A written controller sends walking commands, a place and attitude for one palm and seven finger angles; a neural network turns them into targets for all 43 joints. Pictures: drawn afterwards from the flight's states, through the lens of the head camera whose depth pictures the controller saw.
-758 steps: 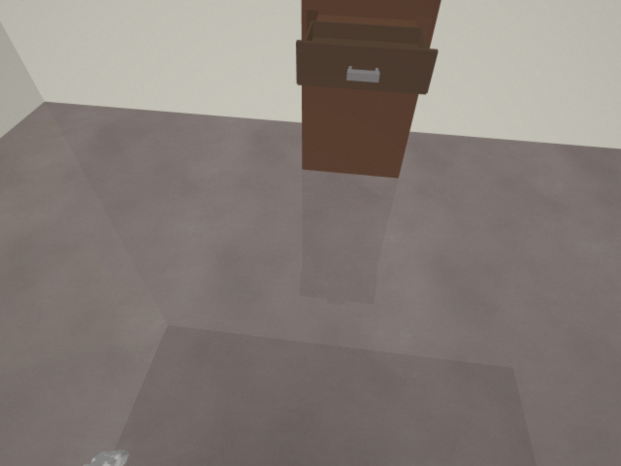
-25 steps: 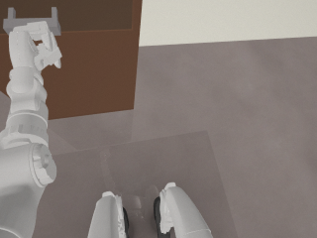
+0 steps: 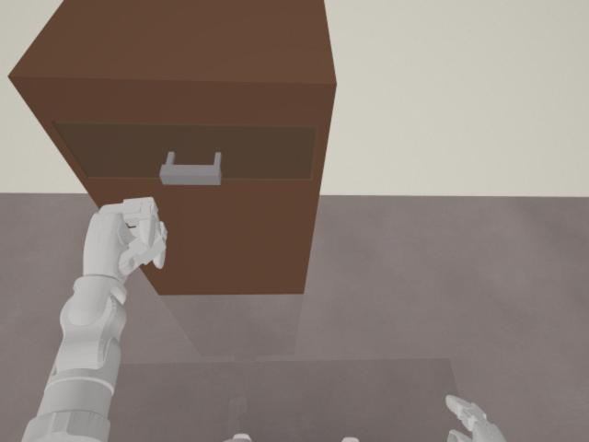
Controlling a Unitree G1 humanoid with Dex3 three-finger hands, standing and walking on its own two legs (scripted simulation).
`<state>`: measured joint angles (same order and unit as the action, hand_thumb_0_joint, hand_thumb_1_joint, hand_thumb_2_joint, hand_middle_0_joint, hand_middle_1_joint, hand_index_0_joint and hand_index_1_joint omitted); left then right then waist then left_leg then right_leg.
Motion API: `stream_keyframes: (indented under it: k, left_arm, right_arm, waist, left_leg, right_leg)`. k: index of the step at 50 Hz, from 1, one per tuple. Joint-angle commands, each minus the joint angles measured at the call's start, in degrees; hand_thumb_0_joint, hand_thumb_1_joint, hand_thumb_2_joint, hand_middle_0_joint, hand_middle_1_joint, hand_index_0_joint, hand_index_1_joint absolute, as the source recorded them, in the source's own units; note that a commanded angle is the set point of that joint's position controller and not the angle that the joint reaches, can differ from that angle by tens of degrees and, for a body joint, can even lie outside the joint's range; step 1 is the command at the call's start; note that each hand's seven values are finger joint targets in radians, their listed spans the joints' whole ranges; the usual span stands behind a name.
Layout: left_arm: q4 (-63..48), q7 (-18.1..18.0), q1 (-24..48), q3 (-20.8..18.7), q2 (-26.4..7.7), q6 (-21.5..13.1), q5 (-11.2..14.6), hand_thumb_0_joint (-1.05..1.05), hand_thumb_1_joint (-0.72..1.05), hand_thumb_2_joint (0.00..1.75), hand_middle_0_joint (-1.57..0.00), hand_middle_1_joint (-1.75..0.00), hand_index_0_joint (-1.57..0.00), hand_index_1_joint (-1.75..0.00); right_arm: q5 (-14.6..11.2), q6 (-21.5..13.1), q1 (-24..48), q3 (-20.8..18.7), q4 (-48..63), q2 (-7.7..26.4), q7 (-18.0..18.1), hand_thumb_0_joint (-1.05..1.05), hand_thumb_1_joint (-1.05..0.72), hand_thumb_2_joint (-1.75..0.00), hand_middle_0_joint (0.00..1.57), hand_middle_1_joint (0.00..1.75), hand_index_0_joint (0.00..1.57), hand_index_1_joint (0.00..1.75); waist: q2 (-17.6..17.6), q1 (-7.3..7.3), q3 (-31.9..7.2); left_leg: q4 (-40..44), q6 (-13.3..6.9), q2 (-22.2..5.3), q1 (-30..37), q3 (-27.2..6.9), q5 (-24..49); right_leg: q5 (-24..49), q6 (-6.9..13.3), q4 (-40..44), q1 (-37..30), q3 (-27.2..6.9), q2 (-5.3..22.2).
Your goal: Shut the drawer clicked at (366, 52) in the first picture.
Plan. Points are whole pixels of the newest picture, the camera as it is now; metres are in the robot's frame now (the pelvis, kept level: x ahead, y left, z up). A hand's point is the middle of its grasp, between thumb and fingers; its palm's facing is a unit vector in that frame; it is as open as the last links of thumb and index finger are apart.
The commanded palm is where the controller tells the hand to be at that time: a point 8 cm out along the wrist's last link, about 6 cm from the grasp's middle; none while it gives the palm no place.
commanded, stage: draw the hand back to the body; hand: left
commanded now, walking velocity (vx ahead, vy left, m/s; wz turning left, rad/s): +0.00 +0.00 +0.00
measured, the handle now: (193, 166) +0.58 +0.20 -0.04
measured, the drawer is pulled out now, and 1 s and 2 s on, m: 0.00 0.00 0.00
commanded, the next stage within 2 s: step back with the hand held close in 0.90 s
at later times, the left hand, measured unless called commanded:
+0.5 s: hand (59, 308) +0.23 +0.22 +0.15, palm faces +0.30 -0.90 -0.31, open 3.3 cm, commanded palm +0.18 +0.27 +0.18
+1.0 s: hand out of the picture +0.17 +0.23 +0.20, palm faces +0.41 -0.83 -0.38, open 3.3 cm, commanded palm +0.12 +0.26 +0.22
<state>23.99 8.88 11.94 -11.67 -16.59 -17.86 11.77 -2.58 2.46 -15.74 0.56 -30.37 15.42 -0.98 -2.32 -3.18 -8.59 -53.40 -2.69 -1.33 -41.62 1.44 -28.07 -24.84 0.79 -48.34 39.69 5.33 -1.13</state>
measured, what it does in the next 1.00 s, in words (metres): rises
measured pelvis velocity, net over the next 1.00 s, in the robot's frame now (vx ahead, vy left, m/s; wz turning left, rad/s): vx -0.01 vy -0.02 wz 0.01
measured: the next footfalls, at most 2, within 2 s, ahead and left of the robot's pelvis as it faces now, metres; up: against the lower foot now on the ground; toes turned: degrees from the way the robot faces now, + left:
right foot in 1.96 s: -0.08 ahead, -0.11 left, +0.00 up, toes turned +7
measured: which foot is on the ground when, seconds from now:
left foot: down 0.00-1.00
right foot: down 0.00-1.00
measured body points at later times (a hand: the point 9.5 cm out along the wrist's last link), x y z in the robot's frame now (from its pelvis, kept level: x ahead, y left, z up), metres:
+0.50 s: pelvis +0.00 +0.00 +0.05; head -0.01 -0.02 +0.50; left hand +0.21 +0.27 +0.17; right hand +0.19 -0.21 -0.04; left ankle -0.03 +0.08 -0.69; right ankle -0.02 -0.12 -0.69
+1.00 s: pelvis -0.01 -0.02 +0.05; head -0.03 -0.04 +0.50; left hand +0.14 +0.27 +0.22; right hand +0.18 -0.23 -0.03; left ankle -0.03 +0.08 -0.69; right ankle -0.02 -0.12 -0.69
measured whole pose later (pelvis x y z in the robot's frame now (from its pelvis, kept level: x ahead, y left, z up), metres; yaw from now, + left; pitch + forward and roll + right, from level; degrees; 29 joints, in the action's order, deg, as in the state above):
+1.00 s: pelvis -0.01 -0.02 +0.05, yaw +1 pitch -4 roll -1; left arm -25.0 -6.0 -30.7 -15.3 -17.9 -4.6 4.0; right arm -0.6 -5.6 -12.5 1.8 -34.7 13.0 4.1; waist -4.2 3.7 0.3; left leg -26.0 -1.5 -0.2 -6.0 2.3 -16.2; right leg -14.3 1.7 -23.4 5.3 4.1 -1.3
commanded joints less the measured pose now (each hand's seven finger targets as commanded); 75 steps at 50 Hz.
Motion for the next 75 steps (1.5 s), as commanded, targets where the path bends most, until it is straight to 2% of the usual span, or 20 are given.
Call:
stream_keyframes:
  k: [1, 2, 3, 4, 9, 18, 24, 30, 36, 38, 42, 46, 51, 52, 54, 57, 65, 67, 71, 75]
  left_arm:
    - [-18.89, 1.18, 9.11, -2.16, -8.33, -1.38, 2.43, 0.0, 0.9, 0.9, -1.4, -1.6, -1.4, -1.6]
    - [-21.98, -4.69, 7.08, -2.04, -15.07, 1.85, -4.6, 0.0, 0.9, 0.9, -1.4, -1.6, -1.4, -1.6]
    - [-25.02, -7.75, 5.5, -0.5, -11.62, 4.06, -5.2, 0.0, 0.9, 0.9, -1.4, -1.6, -1.4, -1.6]
    - [-25.05, -9.48, 3.03, -0.45, -10.93, 5.69, -5.29, 0.0, 0.9, 0.9, -1.4, -1.6, -1.4, -1.6]
    - [-32.08, -14.29, -0.31, -0.93, -12.04, 9.88, -6.87, 0.0, 0.9, 0.9, -1.4, -1.6, -1.4, -1.6]
    - [-41.41, -15.17, -14.26, -0.33, -9.28, 12.96, -7.06, 0.0, 0.9, 0.9, -1.4, -1.6, -1.4, -1.6]
    - [-50.01, -15.08, -22.41, -5.4, -11.82, 12.53, -6.77, 0.0, 0.9, 0.9, -1.4, -1.6, -1.4, -1.6]
    - [-61.66, -15.53, -32.28, -8.76, -12.92, 11.11, -6.94, 0.0, 0.9, 0.9, -1.4, -1.6, -1.4, -1.6]
    - [-65.29, -15.41, -40.54, -11.94, -13.09, 10.06, -6.67, 0.0, 0.9, 0.9, -1.4, -1.6, -1.4, -1.6]
    - [-60.34, -15.08, -40.6, -9.85, -10.34, 10.26, -6.65, 0.0, 0.9, 0.9, -1.4, -1.6, -1.4, -1.6]
    - [-58.89, -15.32, -37.98, -9.45, -10.16, 9.71, -7.04, 0.0, 0.9, 0.9, -1.4, -1.6, -1.4, -1.6]
    - [-63.65, -16.09, -36.47, -10.51, -12.24, 8.44, -7.49, 0.0, 0.9, 0.9, -1.4, -1.6, -1.4, -1.6]
    - [-63.78, -16.59, -38.04, -11.39, -12.73, 8.37, -7.51, 0.0, 0.9, 0.9, -1.4, -1.6, -1.4, -1.6]
    - [-68.27, -17.14, -27.0, -21.56, -22.14, 4.74, -7.6, 0.0, 0.9, 0.9, -1.4, -1.6, -1.4, -1.6]
    - [-58.8, -16.24, -38.76, -15.98, -14.27, 4.58, -8.24, 0.0, 0.9, 0.9, -1.4, -1.6, -1.4, -1.6]
    - [-57.8, -15.46, -43.79, -12.98, -10.38, 4.0, -8.29, 0.0, 0.9, 0.9, -1.4, -1.6, -1.4, -1.6]
    - [-66.02, -16.62, -49.39, -17.0, -15.29, 3.11, -8.12, 0.0, 0.9, 0.9, -1.4, -1.6, -1.4, -1.6]
    - [-69.11, -17.09, -49.22, -18.44, -17.29, 2.96, -8.04, 0.0, 0.9, 0.9, -1.4, -1.6, -1.4, -1.6]
    - [-69.26, -17.36, -50.51, -17.71, -15.88, 3.08, -8.33, 0.0, 0.9, 0.9, -1.4, -1.6, -1.4, -1.6]
    - [-65.95, -17.23, -50.04, -16.72, -14.11, 3.18, -8.7, 0.0, 0.9, 0.9, -1.4, -1.6, -1.4, -1.6]
  right_arm:
    - [-0.76, -2.97, -1.4, -2.57, 7.11, 7.16, 1.23, 0.0, -0.9, -0.9, 0.2, 0.3, 0.2, 0.3]
    - [-0.61, -1.27, 2.31, -2.91, 8.34, 6.35, 2.39, 0.0, -0.9, -0.9, 0.2, 0.3, 0.2, 0.3]
    - [-0.5, -0.92, 3.6, -2.42, 9.85, 5.3, 3.16, 0.0, -0.9, -0.9, 0.2, 0.3, 0.2, 0.3]
    - [-0.52, -0.94, 4.03, -2.26, 10.1, 5.34, 3.7, 0.0, -0.9, -0.9, 0.2, 0.3, 0.2, 0.3]
    - [-0.51, -1.41, 7.67, -0.83, 10.22, 4.91, 5.79, 0.0, -0.9, -0.9, 0.2, 0.3, 0.2, 0.3]
    - [0.34, -4.36, 10.79, 0.43, 8.31, 4.42, 5.81, 0.0, -0.9, -0.9, 0.2, 0.3, 0.2, 0.3]
    - [1.23, -6.0, 11.79, 0.29, 7.59, 3.89, 5.39, 0.0, -0.9, -0.9, 0.2, 0.3, 0.2, 0.3]
    - [1.77, -8.75, 11.45, -0.13, 7.21, 3.39, 4.72, 0.0, -0.9, -0.9, 0.2, 0.3, 0.2, 0.3]
    - [1.61, -10.14, 11.5, -0.89, 6.84, 3.29, 4.51, 0.0, -0.9, -0.9, 0.2, 0.3, 0.2, 0.3]
    - [1.62, -10.11, 11.22, -0.94, 5.84, 3.32, 4.62, 0.0, -0.9, -0.9, 0.2, 0.3, 0.2, 0.3]
    - [1.57, -10.08, 10.98, -1.45, 5.37, 3.76, 5.23, 0.0, -0.9, -0.9, 0.2, 0.3, 0.2, 0.3]
    - [1.81, -11.53, 11.39, -1.3, 5.75, 3.28, 5.59, 0.0, -0.9, -0.9, 0.2, 0.3, 0.2, 0.3]
    - [1.94, -12.82, 11.55, -0.99, 5.21, 2.8, 5.62, 0.0, -0.9, -0.9, 0.2, 0.3, 0.2, 0.3]
    - [1.77, -11.52, 10.13, -0.69, 7.71, 3.77, 5.25, 0.0, -0.9, -0.9, 0.2, 0.3, 0.2, 0.3]
    - [2.44, -9.99, 10.27, -1.91, 4.75, 3.51, 4.93, 0.0, -0.9, -0.9, 0.2, 0.3, 0.2, 0.3]
    - [2.64, -8.14, 10.33, -2.93, 5.38, 4.18, 4.32, 0.0, -0.9, -0.9, 0.2, 0.3, 0.2, 0.3]
    - [1.82, -5.42, 11.19, -4.12, 8.19, 4.4, 4.52, 0.0, -0.9, -0.9, 0.2, 0.3, 0.2, 0.3]
    - [1.76, -5.44, 11.25, -4.17, 8.77, 4.69, 5.03, 0.0, -0.9, -0.9, 0.2, 0.3, 0.2, 0.3]
    - [2.0, -5.88, 10.26, -4.3, 8.77, 4.56, 5.39, 0.0, -0.9, -0.9, 0.2, 0.3, 0.2, 0.3]
    - [2.17, -6.19, 10.2, -4.47, 7.97, 4.77, 5.42, 0.0, -0.9, -0.9, 0.2, 0.3, 0.2, 0.3]
  waist:
    - [-2.82, -0.2, -16.31]
    - [-3.48, 2.83, -19.39]
    - [-2.53, 1.75, -15.55]
    - [0.21, 1.71, -12.9]
    - [-0.26, 2.64, -7.88]
    - [-0.31, 4.09, 1.03]
    - [0.39, 5.33, 2.76]
    - [-3.53, 6.11, 1.41]
    - [0.19, 6.52, 5.2]
    - [2.15, 5.69, 10.09]
    - [1.83, 5.4, 10.43]
    - [-0.87, 6.23, 4.95]
    - [-1.33, 6.63, 5.77]
    - [-3.23, 4.34, 13.07]
    - [3.37, 3.73, 12.64]
    - [1.64, 3.42, 8.15]
    - [2.37, 3.85, -2.12]
    - [-0.32, 4.16, -3.74]
    - [-3.39, 3.98, -2.07]
    - [-2.91, 3.58, 2.35]
  left_leg:
    - [8.33, 1.67, -0.38, 17.57, -3.45, 34.38]
    - [11.17, 1.4, 0.27, 21.33, -3.1, 33.84]
    - [13.05, 1.5, 0.21, 21.82, -2.59, 31.89]
    - [14.23, 1.4, 0.17, 20.4, -2.43, 28.33]
    - [20.47, 1.09, -0.2, 24.69, -2.88, 24.09]
    - [28.44, 1.1, -0.53, 32.17, -3.26, 25.03]
    - [30.86, 0.85, -0.14, 34.01, -2.37, 25.71]
    - [30.88, 1.05, -0.06, 36.21, -2.35, 30.73]
    - [30.72, 0.91, -0.29, 34.75, -1.75, 27.83]
    - [31.21, 0.73, -0.3, 33.62, -1.48, 23.76]
    - [31.18, 0.25, -0.07, 33.92, -1.41, 20.48]
    - [30.88, 0.1, 0.29, 35.7, -1.41, 21.06]
    - [30.93, 0.42, 0.3, 35.13, -1.5, 23.21]
    - [30.92, -0.26, -0.13, 30.17, -2.96, 17.79]
    - [28.42, -0.42, -0.52, 30.98, -3.2, 18.43]
    - [29.3, -0.18, -1.47, 31.55, -2.47, 24.44]
    - [29.71, -0.24, -3.0, 28.81, -3.49, 34.1]
    - [29.59, -0.16, -3.37, 28.03, -4.15, 36.57]
    - [30.78, -0.29, -4.65, 25.79, -5.44, 37.45]
    - [34.07, -1.51, -6.31, 18.04, -6.88, 24.94]
  right_leg:
    - [27.0, 0.23, 4.2, -13.16, -1.74, -0.59]
    - [25.0, 1.39, 6.87, -17.48, -4.42, 1.07]
    - [24.8, 1.08, 8.78, -17.96, -4.11, 0.92]
    - [23.64, 0.88, 9.91, -18.99, -4.03, 1.17]
    - [20.66, 1.25, 14.82, -24.23, -3.97, 1.53]
    - [20.68, 1.26, 22.95, -30.23, -3.62, 1.44]
    - [22.32, 1.16, 26.08, -34.17, -3.91, 1.51]
    - [25.96, 1.2, 26.59, -36.6, -4.0, 1.64]
    - [24.68, 0.86, 27.46, -35.21, -4.04, 1.42]
    - [20.95, 0.73, 29.06, -32.37, -4.18, 1.47]
    - [16.81, 0.53, 30.06, -30.89, -4.61, 1.65]
    - [17.42, 0.65, 29.06, -33.39, -5.04, 2.26]
    - [20.11, 0.87, 28.83, -34.56, -5.01, 2.19]
    - [20.63, 0.95, 32.65, -29.72, -11.49, 5.01]
    - [20.63, 1.23, 34.24, -27.26, -13.3, 7.04]
    - [28.08, 0.48, 30.87, -30.55, -10.14, 6.74]
    - [36.8, -0.47, 23.49, -36.99, -7.21, 5.67]
    - [38.29, -0.57, 21.53, -37.74, -7.0, 5.38]
    - [33.73, -0.98, 18.79, -36.01, -6.15, 3.62]
    - [25.77, -1.14, 17.04, -35.86, -6.78, 2.81]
